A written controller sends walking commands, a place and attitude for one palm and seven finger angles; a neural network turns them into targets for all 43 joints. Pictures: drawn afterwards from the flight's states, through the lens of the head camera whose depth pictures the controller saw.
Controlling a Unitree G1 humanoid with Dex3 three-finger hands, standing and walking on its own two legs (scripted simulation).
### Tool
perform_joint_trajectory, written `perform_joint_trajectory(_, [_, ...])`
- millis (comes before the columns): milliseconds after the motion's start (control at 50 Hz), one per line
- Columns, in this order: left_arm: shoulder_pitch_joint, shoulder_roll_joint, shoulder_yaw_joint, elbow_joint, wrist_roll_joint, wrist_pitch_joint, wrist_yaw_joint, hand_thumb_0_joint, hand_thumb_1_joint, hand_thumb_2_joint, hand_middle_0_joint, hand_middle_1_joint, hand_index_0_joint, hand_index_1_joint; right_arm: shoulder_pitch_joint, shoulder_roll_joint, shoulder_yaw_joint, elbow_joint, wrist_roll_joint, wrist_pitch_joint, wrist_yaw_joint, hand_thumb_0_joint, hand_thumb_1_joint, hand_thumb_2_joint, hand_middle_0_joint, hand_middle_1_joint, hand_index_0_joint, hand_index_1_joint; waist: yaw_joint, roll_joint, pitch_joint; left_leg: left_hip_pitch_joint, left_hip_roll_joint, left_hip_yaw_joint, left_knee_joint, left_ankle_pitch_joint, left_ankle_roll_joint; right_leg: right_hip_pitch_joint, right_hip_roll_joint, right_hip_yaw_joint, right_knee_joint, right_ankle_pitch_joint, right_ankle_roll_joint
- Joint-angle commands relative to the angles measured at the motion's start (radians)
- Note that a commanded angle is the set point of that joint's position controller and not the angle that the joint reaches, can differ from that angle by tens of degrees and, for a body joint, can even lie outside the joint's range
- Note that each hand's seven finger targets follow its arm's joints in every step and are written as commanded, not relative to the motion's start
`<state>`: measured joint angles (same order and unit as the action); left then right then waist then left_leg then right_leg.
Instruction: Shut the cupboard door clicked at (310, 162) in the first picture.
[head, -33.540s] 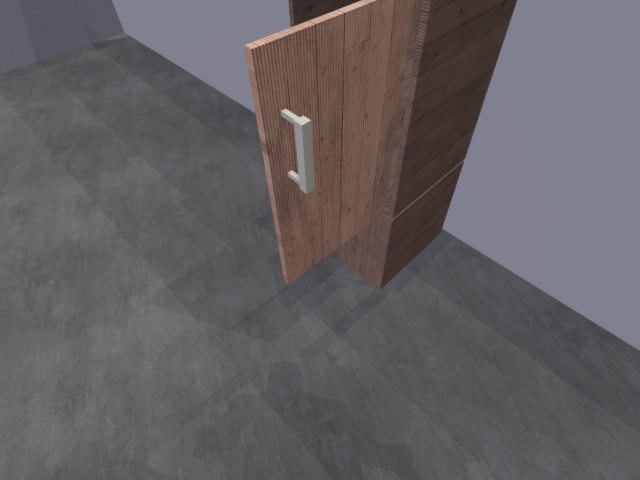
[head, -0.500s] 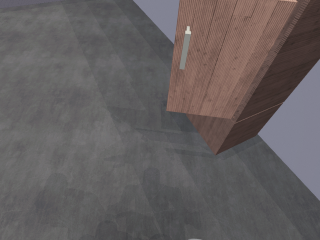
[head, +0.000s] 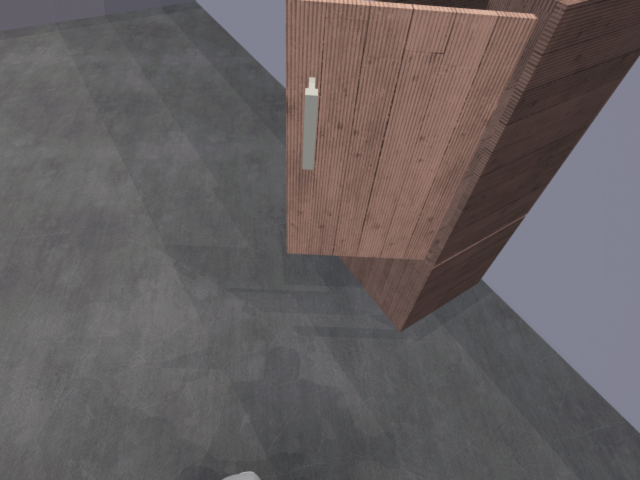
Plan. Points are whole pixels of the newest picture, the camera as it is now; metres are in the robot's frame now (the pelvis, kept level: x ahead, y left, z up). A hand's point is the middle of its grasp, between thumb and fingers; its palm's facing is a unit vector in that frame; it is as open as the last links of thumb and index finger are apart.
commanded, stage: take the last steps up to it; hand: left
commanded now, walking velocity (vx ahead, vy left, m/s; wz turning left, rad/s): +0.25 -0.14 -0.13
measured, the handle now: (309, 125) +0.65 +0.06 +0.08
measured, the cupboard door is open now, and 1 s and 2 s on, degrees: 57 57 57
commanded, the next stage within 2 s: come to a stop and stand still in 0.32 s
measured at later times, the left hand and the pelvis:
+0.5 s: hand (272, 393) +0.26 +0.08 -0.15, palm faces -0.08 -0.97 -0.23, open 7.4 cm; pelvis +0.16 -0.10 +0.01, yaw -3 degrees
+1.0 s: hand (247, 403) +0.25 +0.12 -0.17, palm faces +0.02 -0.97 -0.23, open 7.4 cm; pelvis +0.19 -0.08 +0.02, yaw -3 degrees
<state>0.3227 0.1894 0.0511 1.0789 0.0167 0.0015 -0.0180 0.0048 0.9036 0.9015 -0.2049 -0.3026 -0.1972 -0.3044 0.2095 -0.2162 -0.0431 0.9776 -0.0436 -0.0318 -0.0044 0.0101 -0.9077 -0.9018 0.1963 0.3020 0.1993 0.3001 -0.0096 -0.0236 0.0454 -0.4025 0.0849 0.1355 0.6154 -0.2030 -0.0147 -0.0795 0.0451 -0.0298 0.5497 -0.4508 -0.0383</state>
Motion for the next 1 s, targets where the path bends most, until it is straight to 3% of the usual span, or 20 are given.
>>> perform_joint_trajectory(0, [-0.098, 0.129, 0.023, -0.123, 0.011, -0.014, -0.005, 0.000, 0.900, 0.900, -0.200, -0.300, -0.200, -0.300, 0.326, -0.281, -0.054, 0.043, 0.000, -0.009, -0.042, 0.000, -0.900, -0.900, 0.200, 0.300, 0.200, 0.300, -0.124, 0.246, -0.131, 0.466, 0.470, -0.616, -0.372, -0.107, 0.182, -0.565, -0.054, 0.098, 0.720, -0.088, -0.008])
perform_joint_trajectory(40, [-0.158, 0.114, 0.026, -0.130, 0.018, -0.008, -0.022, 0.000, 0.900, 0.900, -0.200, -0.300, -0.200, -0.300, 0.189, -0.196, -0.034, -0.005, 0.004, -0.018, -0.041, 0.000, -0.900, -0.900, 0.200, 0.300, 0.200, 0.300, -0.070, 0.155, 0.043, 0.230, 0.406, -0.487, -0.440, -0.207, 0.161, -0.568, -0.131, 0.089, 0.732, 0.056, 0.016])
perform_joint_trajectory(120, [-0.093, 0.060, 0.026, -0.109, 0.015, 0.025, -0.035, 0.000, 0.900, 0.900, -0.200, -0.300, -0.200, -0.300, 0.124, -0.164, -0.029, 0.001, 0.005, -0.027, -0.034, 0.000, -0.900, -0.900, 0.200, 0.300, 0.200, 0.300, -0.004, 0.169, 0.028, 0.167, 0.281, -0.152, -0.442, -0.072, 0.109, -0.470, -0.144, 0.034, 0.509, 0.177, 0.047])
perform_joint_trajectory(240, [-0.181, 0.054, 0.014, -0.142, 0.012, 0.013, -0.029, 0.000, 0.900, 0.900, -0.200, -0.300, -0.200, -0.300, 0.148, -0.155, -0.046, 0.017, 0.005, -0.008, -0.013, 0.000, -0.900, -0.900, 0.200, 0.300, 0.200, 0.300, -0.026, 0.174, 0.052, 0.158, 0.236, -0.059, -0.417, -0.031, 0.109, -0.365, -0.119, -0.064, 0.176, 0.256, 0.066])
perform_joint_trajectory(300, [-0.142, 0.073, 0.019, -0.128, 0.013, 0.001, -0.028, 0.000, 0.900, 0.900, -0.200, -0.300, -0.200, -0.300, 0.129, -0.175, -0.056, 0.019, 0.006, 0.003, -0.010, 0.000, -0.900, -0.900, 0.200, 0.300, 0.200, 0.300, -0.002, 0.169, -0.003, 0.161, 0.235, -0.042, -0.317, -0.041, 0.087, -0.212, -0.090, -0.096, 0.044, 0.279, 0.061])
perform_joint_trajectory(340, [-0.022, 0.133, 0.029, -0.089, 0.015, -0.017, -0.017, 0.000, 0.900, 0.900, -0.200, -0.300, -0.200, -0.300, 0.141, -0.132, -0.050, 0.029, 0.012, 0.010, -0.001, 0.000, -0.900, -0.900, 0.200, 0.300, 0.200, 0.300, 0.050, 0.031, -0.028, 0.066, 0.139, 0.019, -0.117, -0.065, 0.031, 0.006, -0.080, -0.069, -0.091, 0.279, 0.039])
perform_joint_trajectory(360, [0.087, 0.213, 0.047, -0.055, 0.019, -0.033, -0.004, 0.000, 0.900, 0.900, -0.200, -0.300, -0.200, -0.300, 0.143, -0.070, -0.034, 0.017, 0.020, 0.008, 0.006, 0.000, -0.900, -0.900, 0.200, 0.300, 0.200, 0.300, 0.104, -0.165, -0.094, -0.090, 0.040, 0.087, 0.113, -0.214, -0.007, 0.164, -0.255, 0.144, -0.179, 0.231, -0.023])
perform_joint_trajectory(380, [0.152, 0.277, 0.057, -0.035, 0.012, -0.037, 0.008, 0.000, 0.900, 0.900, -0.200, -0.300, -0.200, -0.300, 0.103, -0.019, -0.018, -0.024, 0.029, 0.013, 0.004, 0.000, -0.900, -0.900, 0.200, 0.300, 0.200, 0.300, 0.121, -0.286, -0.109, -0.178, -0.040, 0.029, 0.364, -0.499, -0.008, 0.159, -0.421, 0.372, -0.296, 0.286, -0.109])
perform_joint_trajectory(400, [0.105, 0.252, 0.051, -0.039, 0.007, -0.042, 0.020, 0.000, 0.900, 0.900, -0.200, -0.300, -0.200, -0.300, 0.100, -0.038, -0.020, -0.019, 0.031, 0.016, -0.007, 0.000, -0.900, -0.900, 0.200, 0.300, 0.200, 0.300, 0.096, -0.275, -0.116, -0.202, -0.008, -0.077, 0.477, -0.439, 0.003, 0.118, -0.421, 0.384, -0.316, 0.374, -0.147])
perform_joint_trajectory(420, [0.039, 0.213, 0.041, -0.046, 0.004, -0.048, 0.028, 0.000, 0.900, 0.900, -0.200, -0.300, -0.200, -0.300, 0.114, -0.045, -0.019, -0.003, 0.031, 0.012, -0.012, 0.000, -0.900, -0.900, 0.200, 0.300, 0.200, 0.300, 0.063, -0.298, -0.119, -0.208, 0.003, -0.104, 0.537, -0.378, -0.008, 0.116, -0.415, 0.359, -0.279, 0.580, -0.157])
perform_joint_trajectory(480, [-0.097, 0.118, 0.004, -0.076, 0.007, -0.054, 0.047, 0.000, 0.900, 0.900, -0.200, -0.300, -0.200, -0.300, 0.144, -0.008, 0.006, 0.050, 0.034, 0.025, -0.018, 0.000, -0.900, -0.900, 0.200, 0.300, 0.200, 0.300, -0.007, -0.088, -0.148, -0.030, 0.011, -0.121, 0.365, -0.279, -0.035, 0.001, -0.351, 0.110, -0.163, 1.074, -0.134])
perform_joint_trajectory(540, [-0.106, 0.135, 0.012, -0.078, 0.011, -0.039, 0.059, 0.000, 0.900, 0.900, -0.200, -0.300, -0.200, -0.300, 0.118, 0.000, 0.008, 0.049, 0.043, 0.050, -0.017, 0.000, -0.900, -0.900, 0.200, 0.300, 0.200, 0.300, 0.001, -0.082, -0.142, 0.033, -0.043, -0.083, 0.190, -0.231, -0.043, -0.002, -0.345, 0.085, -0.140, 1.151, -0.140])
perform_joint_trajectory(640, [-0.103, 0.169, 0.033, -0.085, 0.009, -0.006, 0.070, 0.000, 0.900, 0.900, -0.200, -0.300, -0.200, -0.300, 0.034, -0.050, -0.016, -0.009, 0.036, 0.078, -0.014, 0.000, -0.900, -0.900, 0.200, 0.300, 0.200, 0.300, 0.014, -0.123, -0.082, 0.024, -0.066, -0.103, 0.127, -0.198, -0.038, -0.020, -0.391, 0.126, -0.128, 1.089, -0.168])
perform_joint_trajectory(700, [-0.127, 0.176, 0.037, -0.103, 0.003, 0.005, 0.071, 0.000, 0.900, 0.900, -0.200, -0.300, -0.200, -0.300, 0.032, -0.066, -0.021, -0.024, 0.033, 0.081, -0.011, 0.000, -0.900, -0.900, 0.200, 0.300, 0.200, 0.300, -0.007, -0.128, -0.072, 0.110, -0.048, -0.120, -0.049, -0.037, -0.024, -0.066, -0.360, 0.102, -0.073, 0.927, -0.125])
perform_joint_trajectory(720, [-0.123, 0.165, 0.033, -0.107, -0.002, 0.010, 0.071, 0.000, 0.900, 0.900, -0.200, -0.300, -0.200, -0.300, 0.043, -0.082, -0.024, -0.023, 0.029, 0.075, -0.010, 0.000, -0.900, -0.900, 0.200, 0.300, 0.200, 0.300, -0.010, -0.093, -0.090, 0.197, -0.014, -0.130, -0.138, 0.192, -0.005, -0.108, -0.313, 0.073, -0.029, 0.798, -0.080])
perform_joint_trajectory(760, [-0.071, 0.094, 0.011, -0.136, -0.006, 0.025, 0.076, 0.000, 0.900, 0.900, -0.200, -0.300, -0.200, -0.300, 0.071, -0.186, -0.036, -0.044, 0.019, 0.064, -0.012, 0.000, -0.900, -0.900, 0.200, 0.300, 0.200, 0.300, -0.009, 0.240, -0.149, 0.323, 0.285, -0.376, -0.200, 0.890, 0.171, -0.244, -0.101, -0.065, 0.212, 0.011, 0.047])
perform_joint_trajectory(780, [-0.094, 0.108, 0.009, -0.145, -0.006, 0.038, 0.080, 0.000, 0.900, 0.900, -0.200, -0.300, -0.200, -0.300, 0.064, -0.197, -0.036, -0.054, 0.020, 0.063, -0.028, 0.000, -0.900, -0.900, 0.200, 0.300, 0.200, 0.300, -0.030, 0.239, -0.163, 0.309, 0.313, -0.429, -0.236, 0.970, 0.226, -0.286, -0.038, 0.022, 0.427, -0.236, 0.061])
perform_joint_trajectory(800, [-0.104, 0.117, 0.015, -0.140, -0.006, 0.049, 0.080, 0.000, 0.900, 0.900, -0.200, -0.300, -0.200, -0.300, 0.041, -0.203, -0.032, -0.063, 0.019, 0.061, -0.041, 0.000, -0.900, -0.900, 0.200, 0.300, 0.200, 0.300, -0.024, 0.203, -0.155, 0.285, 0.306, -0.401, -0.220, 0.935, 0.237, -0.313, -0.041, 0.102, 0.543, -0.221, 0.057])
perform_joint_trajectory(860, [-0.086, 0.119, 0.025, -0.133, -0.002, 0.047, 0.069, 0.000, 0.900, 0.900, -0.200, -0.300, -0.200, -0.300, -0.030, -0.147, -0.019, -0.099, 0.020, 0.054, -0.048, 0.000, -0.900, -0.900, 0.200, 0.300, 0.200, 0.300, 0.006, 0.093, -0.136, 0.310, 0.231, -0.301, -0.196, 0.812, 0.229, -0.392, -0.040, 0.128, 0.676, -0.078, 0.074])
perform_joint_trajectory(980, [-0.071, 0.105, 0.021, -0.142, 0.001, 0.059, 0.051, 0.000, 0.900, 0.900, -0.200, -0.300, -0.200, -0.300, -0.010, -0.129, -0.016, -0.080, 0.027, 0.043, -0.043, 0.000, -0.900, -0.900, 0.200, 0.300, 0.200, 0.300, 0.000, 0.145, -0.136, 0.292, 0.189, -0.299, -0.290, 0.375, 0.198, -0.342, -0.056, 0.093, 0.506, -0.016, 0.090])
